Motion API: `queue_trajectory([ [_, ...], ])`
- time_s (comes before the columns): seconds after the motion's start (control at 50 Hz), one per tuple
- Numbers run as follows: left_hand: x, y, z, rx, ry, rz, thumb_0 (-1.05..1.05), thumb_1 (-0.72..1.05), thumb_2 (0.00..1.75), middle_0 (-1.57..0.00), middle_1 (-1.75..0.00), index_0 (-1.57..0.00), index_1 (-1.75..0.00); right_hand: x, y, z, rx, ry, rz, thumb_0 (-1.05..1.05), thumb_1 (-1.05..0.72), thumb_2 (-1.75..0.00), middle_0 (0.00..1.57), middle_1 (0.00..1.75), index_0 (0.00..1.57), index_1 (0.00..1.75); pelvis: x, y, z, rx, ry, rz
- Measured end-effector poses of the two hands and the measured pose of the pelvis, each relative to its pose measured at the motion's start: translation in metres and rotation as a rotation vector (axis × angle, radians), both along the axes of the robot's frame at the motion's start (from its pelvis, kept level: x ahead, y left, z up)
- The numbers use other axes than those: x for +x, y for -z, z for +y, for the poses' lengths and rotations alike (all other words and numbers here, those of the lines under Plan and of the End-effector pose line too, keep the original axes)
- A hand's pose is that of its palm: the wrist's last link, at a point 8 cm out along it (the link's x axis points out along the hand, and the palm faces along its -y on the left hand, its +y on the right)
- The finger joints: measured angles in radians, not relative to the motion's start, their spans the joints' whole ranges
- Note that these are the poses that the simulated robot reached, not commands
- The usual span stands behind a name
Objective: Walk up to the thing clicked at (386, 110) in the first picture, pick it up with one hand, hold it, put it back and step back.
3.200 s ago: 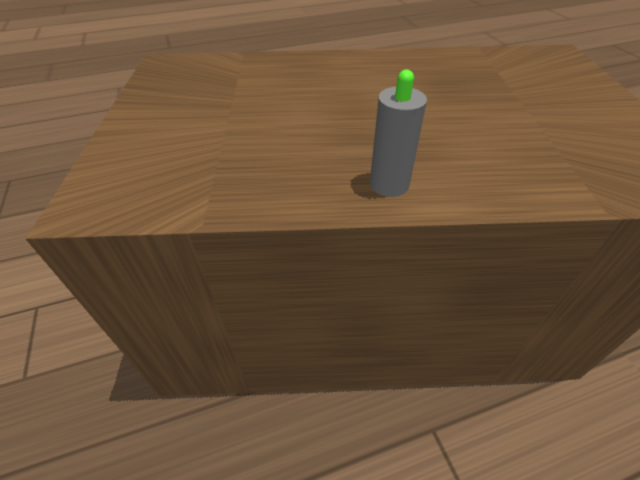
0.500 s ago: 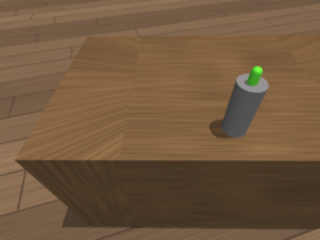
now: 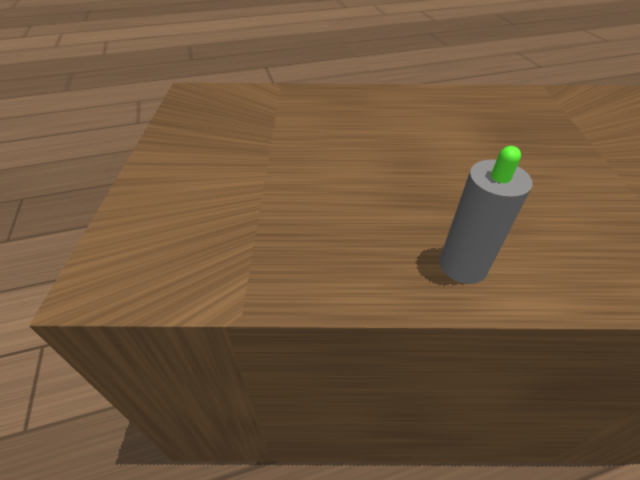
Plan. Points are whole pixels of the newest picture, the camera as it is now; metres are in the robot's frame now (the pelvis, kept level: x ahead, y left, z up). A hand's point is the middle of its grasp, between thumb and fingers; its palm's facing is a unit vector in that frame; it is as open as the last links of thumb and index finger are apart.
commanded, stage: walk up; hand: right
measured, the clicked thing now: (484, 215) +0.47 -0.22 +0.08
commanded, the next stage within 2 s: stand in 0.20 s
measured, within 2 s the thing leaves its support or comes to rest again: neither
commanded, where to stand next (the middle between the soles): +0.04 +0.00 m, yaw -1 degrees
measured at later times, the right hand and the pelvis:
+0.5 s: hand out of the picture +0.08 -0.25 -0.16, palm faces -0.04 +0.94 -0.33, open 7.4 cm; pelvis +0.01 +0.00 +0.00, yaw +0 degrees
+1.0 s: hand out of the picture +0.08 -0.26 -0.16, palm faces -0.04 +0.94 -0.33, open 7.4 cm; pelvis +0.02 -0.01 +0.00, yaw +0 degrees
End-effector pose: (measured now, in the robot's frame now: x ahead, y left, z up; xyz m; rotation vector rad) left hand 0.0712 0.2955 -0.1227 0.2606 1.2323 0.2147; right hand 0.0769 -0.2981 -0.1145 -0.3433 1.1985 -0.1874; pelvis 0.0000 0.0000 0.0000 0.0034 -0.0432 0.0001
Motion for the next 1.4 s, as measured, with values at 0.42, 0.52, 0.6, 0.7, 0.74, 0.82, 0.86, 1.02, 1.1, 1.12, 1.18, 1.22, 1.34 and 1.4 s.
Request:
queue_trajectory([
  [0.42, 0.005, -0.005, -0.002, 0.029, 0.024, 0.007, 0.0, 0.9, 0.9, -0.2, -0.3, -0.21, -0.3, 0.004, 0.008, 0.001, 0.031, 0.009, 0.03, 0.01, -0.9, -0.89, 0.2, 0.3, 0.2, 0.3, 0.01, -0.001, -0.003, 0.0, -0.001, 0.004],
  [0.52, 0.014, -0.007, -0.001, 0.036, 0.035, -0.008, 0.0, 0.9, 0.9, -0.2, -0.3, -0.21, -0.3, 0.003, 0.008, 0.0, 0.029, 0.015, 0.034, 0.01, -0.9, -0.89, 0.2, 0.3, 0.2, 0.3, 0.012, -0.001, -0.003, 0.001, 0.0, 0.002],
  [0.6, 0.019, -0.008, 0.0, 0.038, 0.041, -0.018, 0.0, 0.9, 0.9, -0.2, -0.3, -0.21, -0.3, 0.002, 0.007, -0.001, 0.025, 0.018, 0.036, 0.01, -0.9, -0.89, 0.2, 0.3, 0.2, 0.3, 0.013, -0.001, -0.003, 0.002, 0.001, 0.0],
  [0.7, 0.022, -0.009, 0.0, 0.041, 0.046, -0.018, 0.0, 0.9, 0.9, -0.2, -0.3, -0.21, -0.3, 0.0, 0.007, -0.002, 0.025, 0.02, 0.044, 0.01, -0.9, -0.89, 0.2, 0.3, 0.2, 0.3, 0.014, -0.001, -0.004, 0.003, 0.001, 0.003],
  [0.74, 0.021, -0.008, 0.0, 0.042, 0.048, -0.014, 0.0, 0.9, 0.9, -0.2, -0.3, -0.21, -0.3, -0.001, 0.007, -0.002, 0.025, 0.021, 0.047, 0.01, -0.9, -0.89, 0.2, 0.3, 0.2, 0.3, 0.014, -0.001, -0.004, 0.003, 0.001, 0.004],
  [0.82, 0.02, -0.008, 0.0, 0.042, 0.05, -0.004, 0.0, 0.9, 0.9, -0.2, -0.3, -0.21, -0.3, -0.001, 0.008, -0.003, 0.024, 0.023, 0.052, 0.01, -0.9, -0.89, 0.2, 0.3, 0.2, 0.3, 0.016, -0.001, -0.005, 0.003, 0.002, 0.006],
  [0.86, 0.019, -0.008, -0.001, 0.042, 0.049, 0.001, 0.0, 0.9, 0.9, -0.2, -0.3, -0.21, -0.3, 0.0, 0.008, -0.004, 0.024, 0.024, 0.053, 0.01, -0.9, -0.89, 0.2, 0.3, 0.2, 0.3, 0.016, -0.001, -0.005, 0.002, 0.002, 0.006],
  [1.02, 0.019, -0.007, -0.002, 0.04, 0.048, 0.008, 0.0, 0.9, 0.9, -0.2, -0.3, -0.21, -0.3, 0.003, 0.007, -0.004, 0.023, 0.021, 0.053, 0.01, -0.9, -0.89, 0.2, 0.3, 0.2, 0.3, 0.018, -0.001, -0.006, 0.002, 0.003, 0.008],
  [1.1, 0.019, -0.006, -0.003, 0.041, 0.048, 0.009, 0.0, 0.9, 0.9, -0.21, -0.3, -0.21, -0.3, 0.005, 0.007, -0.004, 0.024, 0.021, 0.049, 0.01, -0.9, -0.89, 0.2, 0.3, 0.2, 0.3, 0.019, -0.001, -0.006, 0.001, 0.003, 0.009],
  [1.12, 0.019, -0.007, -0.003, 0.041, 0.049, 0.009, 0.0, 0.9, 0.9, -0.21, -0.3, -0.21, -0.3, 0.006, 0.007, -0.004, 0.024, 0.021, 0.048, 0.01, -0.9, -0.89, 0.2, 0.3, 0.2, 0.3, 0.019, -0.001, -0.006, 0.001, 0.003, 0.009],
  [1.18, 0.02, -0.006, -0.003, 0.041, 0.049, 0.009, 0.0, 0.9, 0.9, -0.21, -0.3, -0.21, -0.3, 0.007, 0.007, -0.005, 0.024, 0.021, 0.046, 0.01, -0.9, -0.89, 0.2, 0.3, 0.2, 0.3, 0.02, -0.001, -0.006, 0.001, 0.004, 0.01],
  [1.22, 0.021, -0.006, -0.003, 0.041, 0.049, 0.009, 0.0, 0.9, 0.9, -0.21, -0.3, -0.21, -0.3, 0.007, 0.007, -0.005, 0.024, 0.021, 0.047, 0.01, -0.9, -0.89, 0.2, 0.3, 0.2, 0.3, 0.02, -0.001, -0.006, 0.001, 0.004, 0.011],
  [1.34, 0.023, -0.007, -0.003, 0.042, 0.051, 0.008, 0.0, 0.9, 0.9, -0.21, -0.3, -0.21, -0.3, 0.008, 0.007, -0.005, 0.023, 0.022, 0.049, 0.01, -0.9, -0.89, 0.2, 0.3, 0.2, 0.3, 0.022, -0.001, -0.006, 0.001, 0.005, 0.011],
  [1.4, 0.024, -0.007, -0.003, 0.043, 0.051, 0.006, 0.0, 0.9, 0.9, -0.21, -0.3, -0.21, -0.3, 0.008, 0.007, -0.005, 0.023, 0.023, 0.051, 0.01, -0.9, -0.89, 0.2, 0.3, 0.2, 0.3, 0.023, -0.001, -0.006, 0.0, 0.004, 0.011],
])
